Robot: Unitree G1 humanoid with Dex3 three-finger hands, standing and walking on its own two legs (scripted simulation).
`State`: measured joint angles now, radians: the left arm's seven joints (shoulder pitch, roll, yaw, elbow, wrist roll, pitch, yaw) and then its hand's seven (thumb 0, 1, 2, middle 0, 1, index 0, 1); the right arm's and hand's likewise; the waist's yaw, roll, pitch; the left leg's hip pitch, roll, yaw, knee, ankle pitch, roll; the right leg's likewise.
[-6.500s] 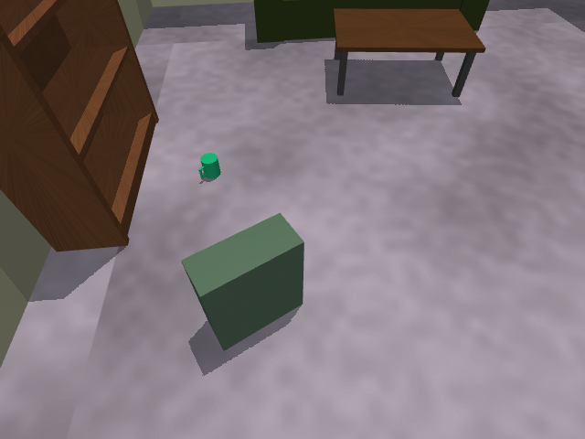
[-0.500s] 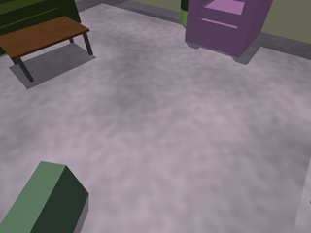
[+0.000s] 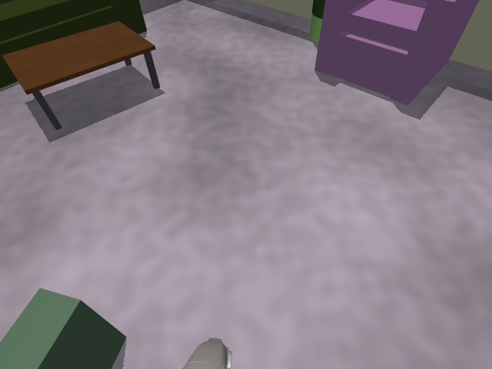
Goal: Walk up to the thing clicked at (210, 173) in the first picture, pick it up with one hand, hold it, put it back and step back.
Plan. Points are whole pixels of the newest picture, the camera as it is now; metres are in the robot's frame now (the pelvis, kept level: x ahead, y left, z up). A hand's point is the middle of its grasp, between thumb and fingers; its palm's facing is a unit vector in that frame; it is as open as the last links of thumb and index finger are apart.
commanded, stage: walk up
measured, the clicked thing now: out of the picture +0.52 +1.38 -0.72
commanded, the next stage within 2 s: none
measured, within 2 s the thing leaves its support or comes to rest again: neither
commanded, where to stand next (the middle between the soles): +1.09 +0.06 m, yaw -1 degrees
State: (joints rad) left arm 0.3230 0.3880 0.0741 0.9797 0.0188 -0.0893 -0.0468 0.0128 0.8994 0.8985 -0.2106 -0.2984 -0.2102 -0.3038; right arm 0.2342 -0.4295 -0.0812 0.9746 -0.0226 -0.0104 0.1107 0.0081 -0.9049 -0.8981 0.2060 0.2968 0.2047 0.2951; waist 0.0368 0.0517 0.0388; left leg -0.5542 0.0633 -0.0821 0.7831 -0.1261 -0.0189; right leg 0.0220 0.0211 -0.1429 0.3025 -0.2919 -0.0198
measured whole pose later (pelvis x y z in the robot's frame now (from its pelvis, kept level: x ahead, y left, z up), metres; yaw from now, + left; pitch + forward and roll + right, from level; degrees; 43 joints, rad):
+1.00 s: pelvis +0.52 +0.04 -0.02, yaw +2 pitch -2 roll -3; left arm 0.38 0.44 0.06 0.90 0.01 -0.08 -0.05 0.01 0.90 0.90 -0.21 -0.30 -0.21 -0.30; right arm 0.25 -0.43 -0.08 0.90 -0.03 -0.04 0.09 0.01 -0.90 -0.90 0.21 0.30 0.20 0.30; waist 0.05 0.01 0.06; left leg -0.43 0.08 0.05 0.60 -0.14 0.02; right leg -0.10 -0.05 -0.10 0.56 -0.42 0.02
